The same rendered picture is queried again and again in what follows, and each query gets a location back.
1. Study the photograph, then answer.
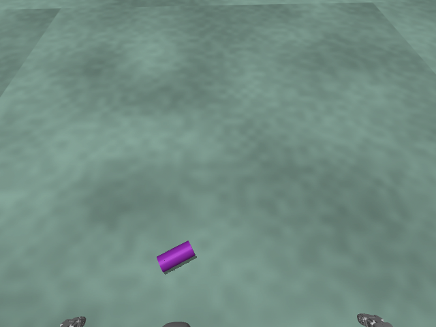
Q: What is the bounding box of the can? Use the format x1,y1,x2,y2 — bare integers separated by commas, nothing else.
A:
157,241,195,273

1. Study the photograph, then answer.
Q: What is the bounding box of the right robot hand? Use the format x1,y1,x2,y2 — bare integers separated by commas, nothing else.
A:
357,313,393,327

